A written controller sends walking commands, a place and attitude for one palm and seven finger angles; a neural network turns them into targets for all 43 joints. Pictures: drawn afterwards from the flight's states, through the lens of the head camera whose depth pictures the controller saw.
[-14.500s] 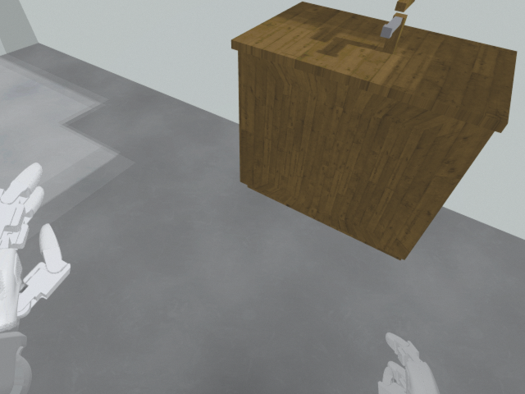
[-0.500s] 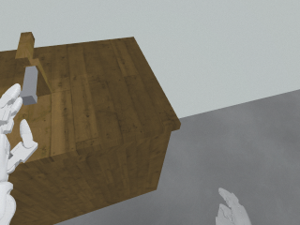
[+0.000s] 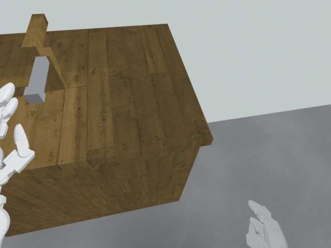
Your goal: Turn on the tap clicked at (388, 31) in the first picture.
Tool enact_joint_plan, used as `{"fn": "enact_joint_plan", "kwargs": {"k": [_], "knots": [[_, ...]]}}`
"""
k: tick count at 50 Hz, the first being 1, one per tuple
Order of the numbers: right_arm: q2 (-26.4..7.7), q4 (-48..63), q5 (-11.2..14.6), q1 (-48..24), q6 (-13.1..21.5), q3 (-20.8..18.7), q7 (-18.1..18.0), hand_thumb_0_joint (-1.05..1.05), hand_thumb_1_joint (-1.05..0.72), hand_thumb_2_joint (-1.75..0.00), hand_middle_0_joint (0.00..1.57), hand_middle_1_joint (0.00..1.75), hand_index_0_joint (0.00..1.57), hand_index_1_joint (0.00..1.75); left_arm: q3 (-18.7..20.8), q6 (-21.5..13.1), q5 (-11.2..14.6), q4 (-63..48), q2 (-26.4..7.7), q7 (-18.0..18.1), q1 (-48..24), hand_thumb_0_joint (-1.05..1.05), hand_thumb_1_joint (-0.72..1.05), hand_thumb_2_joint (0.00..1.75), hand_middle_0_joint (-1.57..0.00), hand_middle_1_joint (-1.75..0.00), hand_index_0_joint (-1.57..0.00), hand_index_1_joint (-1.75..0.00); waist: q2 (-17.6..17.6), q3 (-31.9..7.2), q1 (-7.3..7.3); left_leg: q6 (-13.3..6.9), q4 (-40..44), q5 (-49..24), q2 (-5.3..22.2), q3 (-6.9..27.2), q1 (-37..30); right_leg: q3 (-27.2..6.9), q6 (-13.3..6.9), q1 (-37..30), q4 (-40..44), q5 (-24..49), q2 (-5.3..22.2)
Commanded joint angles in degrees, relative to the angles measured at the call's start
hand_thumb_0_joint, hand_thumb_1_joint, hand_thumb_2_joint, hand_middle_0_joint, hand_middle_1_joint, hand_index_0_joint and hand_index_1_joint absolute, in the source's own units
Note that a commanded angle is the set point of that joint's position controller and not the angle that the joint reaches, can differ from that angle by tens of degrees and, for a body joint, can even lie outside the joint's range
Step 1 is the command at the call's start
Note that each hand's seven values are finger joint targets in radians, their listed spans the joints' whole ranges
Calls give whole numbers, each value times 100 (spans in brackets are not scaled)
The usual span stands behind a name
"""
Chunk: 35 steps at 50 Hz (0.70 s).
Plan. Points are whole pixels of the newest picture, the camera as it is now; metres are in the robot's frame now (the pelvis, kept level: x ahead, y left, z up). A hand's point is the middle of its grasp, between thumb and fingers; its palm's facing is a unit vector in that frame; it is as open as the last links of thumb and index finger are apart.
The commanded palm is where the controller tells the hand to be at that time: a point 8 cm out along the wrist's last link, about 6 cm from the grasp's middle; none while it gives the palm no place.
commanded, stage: come to a stop and stand still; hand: left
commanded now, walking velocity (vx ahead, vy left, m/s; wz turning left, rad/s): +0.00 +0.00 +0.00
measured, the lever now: (35, 94) +0.37 +0.33 +0.14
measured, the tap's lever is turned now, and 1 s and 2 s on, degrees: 0 0 0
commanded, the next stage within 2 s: look again from close up in 0.72 s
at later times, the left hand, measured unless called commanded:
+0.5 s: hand (19, 165) +0.21 +0.27 +0.16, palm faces +0.36 -0.87 -0.33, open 7.4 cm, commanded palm +0.15 +0.30 +0.18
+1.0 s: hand (24, 163) +0.21 +0.26 +0.16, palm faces +0.34 -0.86 -0.37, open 7.4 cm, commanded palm +0.15 +0.29 +0.18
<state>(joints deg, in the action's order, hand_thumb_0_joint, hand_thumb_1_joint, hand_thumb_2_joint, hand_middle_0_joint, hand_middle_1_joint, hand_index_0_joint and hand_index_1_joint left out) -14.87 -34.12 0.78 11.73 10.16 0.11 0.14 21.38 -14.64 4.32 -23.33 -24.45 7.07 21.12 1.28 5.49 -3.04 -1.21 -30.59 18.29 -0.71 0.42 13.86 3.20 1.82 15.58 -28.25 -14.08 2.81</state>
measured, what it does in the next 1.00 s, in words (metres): stands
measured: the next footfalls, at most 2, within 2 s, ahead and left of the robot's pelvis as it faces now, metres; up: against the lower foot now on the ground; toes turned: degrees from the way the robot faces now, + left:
none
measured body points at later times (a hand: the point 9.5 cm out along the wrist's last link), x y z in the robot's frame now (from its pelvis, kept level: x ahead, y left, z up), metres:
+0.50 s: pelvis -0.02 +0.03 +0.00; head +0.00 +0.05 +0.45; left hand +0.18 +0.31 +0.18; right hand +0.16 -0.20 -0.07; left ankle -0.03 +0.10 -0.74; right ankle +0.00 -0.14 -0.74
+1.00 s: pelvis -0.02 +0.02 +0.00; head +0.00 +0.04 +0.45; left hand +0.18 +0.30 +0.18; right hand +0.15 -0.21 -0.07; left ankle -0.03 +0.10 -0.74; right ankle +0.00 -0.14 -0.74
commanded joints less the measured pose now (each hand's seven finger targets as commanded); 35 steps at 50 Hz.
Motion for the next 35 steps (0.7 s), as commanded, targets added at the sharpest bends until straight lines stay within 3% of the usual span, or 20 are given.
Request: {"fn": "enact_joint_plan", "kwargs": {"k": [1,4,9,10,11,14,15,16,19,20,21,23,25,26,28,31,35], "knots": [[-566,797,16,-213,304,-312,39,0,-90,-90,20,30,20,30,569,-470,52,-1651,-807,105,103,0,90,90,-20,-30,-20,-30,-481,-1799,42,99,230,-3203,268,187,-475,-310,-283,-1124,-38,2684,246],[-605,786,13,-385,174,-356,35,0,-90,-90,20,30,20,30,631,-386,63,-1348,-701,71,314,0,90,90,-20,-30,-20,-30,-166,-1482,84,136,416,-2642,299,186,-225,-317,-262,-1040,136,2373,230],[-560,836,19,-656,-37,-331,-70,0,-90,-90,20,30,20,30,569,-209,35,-1023,-610,-10,2,0,90,90,-20,-30,-20,-30,-80,-1062,145,97,829,-1649,403,173,-30,-270,-180,-860,370,1626,131],[-562,840,29,-711,-66,-318,-102,0,-90,-90,20,30,20,30,650,-172,31,-1059,-732,5,-65,0,90,90,-20,-30,-20,-30,-195,-1054,144,66,890,-1534,418,170,-100,-287,-173,-830,379,1555,115],[-506,851,12,-667,-94,-292,-118,0,-90,-90,20,30,20,30,477,-152,5,-1086,-516,-13,-82,0,90,90,-20,-30,-20,-30,-230,-1091,154,58,911,-1528,444,154,-86,-216,-171,-912,387,1541,112],[-487,959,-15,-768,-86,-244,-135,0,-90,-90,20,30,20,30,364,-87,-75,-1451,-502,-19,-361,0,90,90,-20,-30,-20,-30,-451,-1099,134,36,1009,-1200,447,141,27,-219,-155,-1041,442,1415,68],[-497,974,-6,-811,-88,-232,-146,0,-90,-90,20,30,20,30,475,-50,-81,-1571,-652,6,-421,0,90,90,-20,-30,-20,-30,-486,-1126,127,30,1054,-1088,458,160,6,-221,-147,-1065,426,1378,53],[-449,981,-23,-775,-90,-214,-151,0,-90,-90,20,30,20,30,317,-47,-108,-1654,-464,2,-433,0,90,90,-20,-30,-20,-30,-520,-1161,136,30,1046,-1143,458,147,18,-186,-160,-1132,433,1431,54],[-451,1029,-43,-768,-47,-208,-152,0,-90,-90,20,30,20,30,358,-14,-162,-1924,-523,37,-410,0,90,90,-20,-30,-20,-30,-745,-1211,122,39,1047,-1120,439,120,68,-196,-165,-1263,438,1490,17],[-476,1012,-43,-788,-53,-208,-157,0,-90,-90,20,30,20,30,513,10,-172,-1950,-680,69,-388,0,90,90,-20,-30,-20,-30,-822,-1222,119,53,1082,-1055,457,145,60,-201,-165,-1259,409,1448,-1],[-413,1018,-54,-726,-62,-180,-155,0,-90,-90,20,30,20,30,345,8,-175,-1899,-448,58,-342,0,90,90,-20,-30,-20,-30,-838,-1158,129,71,1122,-1033,461,149,146,-151,-169,-1282,413,1402,-10],[-439,1021,-52,-681,-59,-200,-151,0,-90,-90,20,30,20,30,410,6,-182,-1798,-470,61,-269,0,90,90,-20,-30,-20,-30,-868,-1069,133,87,1192,-860,463,156,280,-146,-166,-1315,421,1305,-53],[-447,1016,-55,-679,-92,-212,-164,0,-90,-90,20,30,20,30,577,23,-198,-1614,-591,71,-105,0,90,90,-20,-30,-20,-30,-763,-1013,124,81,1246,-690,487,172,305,-152,-160,-1282,444,1213,-74],[-387,1007,-60,-642,-114,-193,-166,0,-90,-90,20,30,20,30,432,12,-188,-1536,-400,48,-60,0,90,90,-20,-30,-20,-30,-540,-1024,138,70,1212,-723,486,152,287,-134,-162,-1289,484,1241,-62],[-428,1009,-57,-616,-125,-210,-173,0,-90,-90,20,30,20,30,460,10,-172,-1403,-412,27,-15,0,90,90,-20,-30,-20,-30,-374,-964,152,61,1211,-621,466,134,321,-169,-159,-1272,571,1199,-50],[-422,980,-45,-623,-143,-197,-180,0,-90,-90,20,30,20,30,291,28,-180,-1258,-242,-5,-2,0,90,90,-20,-30,-20,-30,-462,-819,172,55,1282,-425,488,89,303,-184,-152,-1120,619,1017,-69],[-452,999,-36,-680,-114,-217,-200,0,-90,-90,20,30,20,30,403,17,-225,-1423,-450,7,-232,0,90,90,-20,-30,-20,-30,-449,-798,150,7,1334,-157,488,90,355,-231,-137,-1160,627,918,-96]]}}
